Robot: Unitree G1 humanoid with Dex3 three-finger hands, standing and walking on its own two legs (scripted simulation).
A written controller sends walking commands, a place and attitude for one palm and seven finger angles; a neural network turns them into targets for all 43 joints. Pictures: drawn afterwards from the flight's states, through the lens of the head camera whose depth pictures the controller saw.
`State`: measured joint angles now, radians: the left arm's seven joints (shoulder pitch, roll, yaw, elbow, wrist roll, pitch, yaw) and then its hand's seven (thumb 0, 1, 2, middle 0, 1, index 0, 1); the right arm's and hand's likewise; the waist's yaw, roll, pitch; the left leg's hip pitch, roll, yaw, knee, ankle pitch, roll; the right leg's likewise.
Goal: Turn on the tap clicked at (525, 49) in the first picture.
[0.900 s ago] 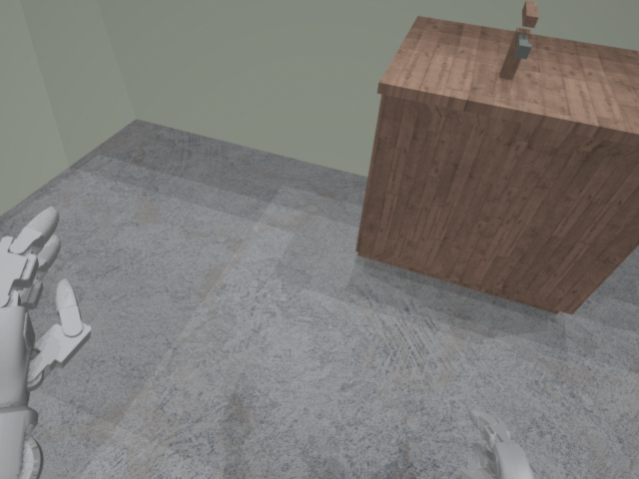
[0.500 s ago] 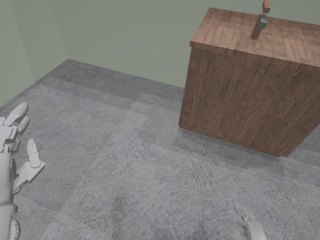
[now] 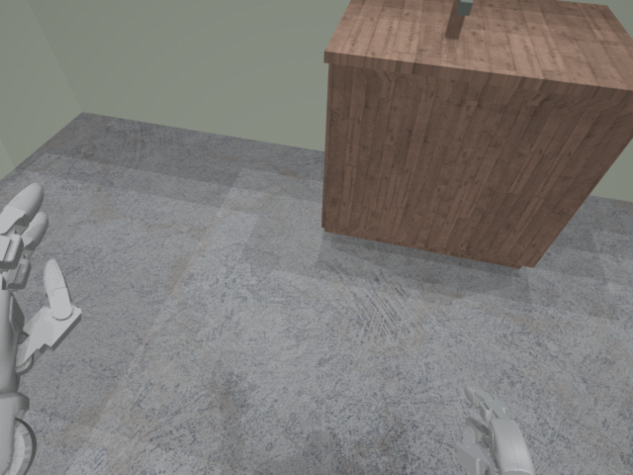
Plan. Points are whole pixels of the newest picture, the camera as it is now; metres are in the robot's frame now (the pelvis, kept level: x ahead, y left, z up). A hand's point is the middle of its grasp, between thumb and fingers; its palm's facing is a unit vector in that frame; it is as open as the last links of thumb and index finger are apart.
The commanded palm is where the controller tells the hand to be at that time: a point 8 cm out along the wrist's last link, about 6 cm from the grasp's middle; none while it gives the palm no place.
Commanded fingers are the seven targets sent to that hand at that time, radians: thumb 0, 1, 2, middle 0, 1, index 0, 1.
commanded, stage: walk to a spot facing it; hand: left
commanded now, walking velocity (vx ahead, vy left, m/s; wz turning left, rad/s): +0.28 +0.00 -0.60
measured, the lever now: (464, 7) +1.10 -0.27 +0.15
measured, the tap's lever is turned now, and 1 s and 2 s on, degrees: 0 0 0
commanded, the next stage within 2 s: take the last steps up to it in 0.96 s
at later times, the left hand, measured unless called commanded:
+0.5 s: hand (260, 222) +0.34 +0.09 +0.17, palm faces +0.07 -0.89 -0.46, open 7.4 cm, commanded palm +0.29 +0.17 +0.20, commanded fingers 0.00 0.90 0.90 -0.20 -0.30 -0.20 -0.30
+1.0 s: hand (357, 119) +0.51 -0.01 +0.20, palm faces -0.10 -0.89 -0.44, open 7.4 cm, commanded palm +0.48 +0.06 +0.20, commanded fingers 0.00 0.90 0.90 -0.20 -0.30 -0.20 -0.30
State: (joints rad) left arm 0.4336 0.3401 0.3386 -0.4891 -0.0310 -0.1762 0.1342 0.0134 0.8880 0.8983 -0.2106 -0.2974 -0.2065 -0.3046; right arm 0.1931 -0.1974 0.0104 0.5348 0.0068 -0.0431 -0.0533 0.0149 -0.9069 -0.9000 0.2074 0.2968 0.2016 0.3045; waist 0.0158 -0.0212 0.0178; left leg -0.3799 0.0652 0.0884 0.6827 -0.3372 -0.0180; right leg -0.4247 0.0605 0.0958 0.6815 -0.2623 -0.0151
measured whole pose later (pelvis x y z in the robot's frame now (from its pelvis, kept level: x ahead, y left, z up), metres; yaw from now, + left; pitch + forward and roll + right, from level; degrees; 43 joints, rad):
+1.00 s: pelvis +0.20 -0.09 +0.02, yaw -32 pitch +1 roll -1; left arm 0.43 0.37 0.36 -0.52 0.00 -0.23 0.13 0.01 0.89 0.90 -0.21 -0.30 -0.21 -0.30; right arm 0.20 -0.11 0.05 0.56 -0.01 -0.09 -0.03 0.01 -0.91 -0.90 0.21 0.30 0.20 0.30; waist 0.01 0.01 0.05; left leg -0.19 0.19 0.28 0.51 -0.31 -0.06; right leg -0.53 -0.07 -0.14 0.92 -0.36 0.02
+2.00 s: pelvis +0.38 -0.28 +0.02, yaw -31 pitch +0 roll +1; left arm 0.44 0.32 0.33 -0.47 -0.01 -0.20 0.15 0.01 0.88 0.90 -0.21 -0.30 -0.21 -0.31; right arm 0.20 -0.22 0.00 0.64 0.00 -0.03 -0.06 0.02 -0.91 -0.90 0.21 0.30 0.20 0.30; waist 0.01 0.00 0.06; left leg -0.45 0.09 0.11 0.85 -0.37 -0.01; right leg -0.19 -0.07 -0.18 0.52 -0.32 -0.03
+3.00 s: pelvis +0.52 -0.42 +0.01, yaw -31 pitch -1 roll -1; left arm 0.49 0.36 0.33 -0.51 -0.04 -0.18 0.14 0.01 0.89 0.90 -0.21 -0.30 -0.21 -0.30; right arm 0.19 -0.17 0.04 0.57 0.00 -0.08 -0.04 0.01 -0.91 -0.90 0.21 0.30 0.20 0.30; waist 0.00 0.04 0.05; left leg -0.30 0.08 0.07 0.62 -0.30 -0.03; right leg -0.25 0.01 -0.10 0.53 -0.26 -0.04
